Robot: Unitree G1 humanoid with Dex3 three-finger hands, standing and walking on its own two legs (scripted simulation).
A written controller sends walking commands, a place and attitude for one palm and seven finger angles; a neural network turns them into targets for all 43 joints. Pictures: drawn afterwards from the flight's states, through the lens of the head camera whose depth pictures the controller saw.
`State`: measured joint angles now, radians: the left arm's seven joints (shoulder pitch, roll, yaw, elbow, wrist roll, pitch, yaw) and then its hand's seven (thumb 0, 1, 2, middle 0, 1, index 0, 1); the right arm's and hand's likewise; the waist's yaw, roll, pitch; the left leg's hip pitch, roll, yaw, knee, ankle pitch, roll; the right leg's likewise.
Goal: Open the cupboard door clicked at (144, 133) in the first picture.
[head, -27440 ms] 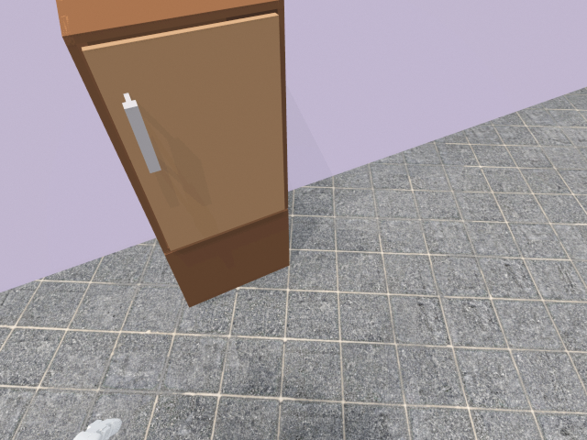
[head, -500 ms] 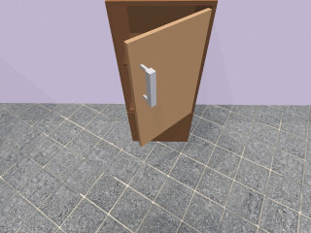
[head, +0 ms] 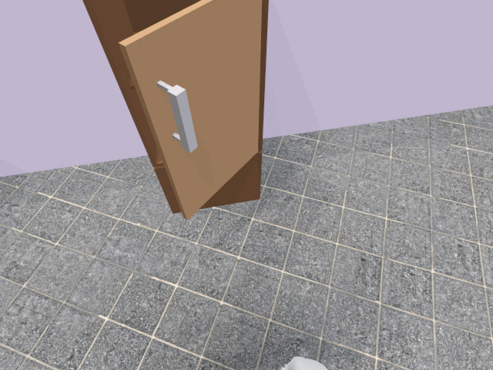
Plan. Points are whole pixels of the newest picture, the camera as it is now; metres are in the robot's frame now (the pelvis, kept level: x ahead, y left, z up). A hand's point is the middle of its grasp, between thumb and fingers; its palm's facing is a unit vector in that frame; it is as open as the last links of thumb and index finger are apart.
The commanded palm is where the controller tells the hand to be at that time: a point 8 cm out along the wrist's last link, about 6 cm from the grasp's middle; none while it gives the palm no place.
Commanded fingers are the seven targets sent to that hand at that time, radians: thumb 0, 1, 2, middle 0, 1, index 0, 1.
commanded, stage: walk to a spot facing it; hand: left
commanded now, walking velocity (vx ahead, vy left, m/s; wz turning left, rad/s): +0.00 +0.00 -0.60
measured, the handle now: (176, 117) +0.58 +0.19 +0.04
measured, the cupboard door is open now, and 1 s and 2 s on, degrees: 41 41 41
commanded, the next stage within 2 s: none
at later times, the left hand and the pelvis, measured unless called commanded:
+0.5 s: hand out of the picture +0.12 +0.19 -0.17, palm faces -0.23 -0.95 -0.22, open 7.4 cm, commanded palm none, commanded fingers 0.00 0.90 0.90 -0.20 -0.30 -0.20 -0.30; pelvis -0.02 +0.01 +0.00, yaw -18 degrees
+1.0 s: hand (195, 348) +0.17 +0.12 -0.17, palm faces -0.57 -0.79 -0.21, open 7.4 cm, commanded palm none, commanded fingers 0.00 0.90 0.90 -0.20 -0.30 -0.20 -0.30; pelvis -0.02 +0.00 +0.00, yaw -36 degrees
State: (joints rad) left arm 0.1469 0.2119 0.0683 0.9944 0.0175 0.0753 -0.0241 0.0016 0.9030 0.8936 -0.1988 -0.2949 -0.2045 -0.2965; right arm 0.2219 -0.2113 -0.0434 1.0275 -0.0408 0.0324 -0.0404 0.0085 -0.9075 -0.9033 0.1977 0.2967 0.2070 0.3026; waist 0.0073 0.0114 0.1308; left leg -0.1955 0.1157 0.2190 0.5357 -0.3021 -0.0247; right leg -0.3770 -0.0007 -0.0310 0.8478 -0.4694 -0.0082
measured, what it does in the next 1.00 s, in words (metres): steps on the spot, turning right: left foot, then right foot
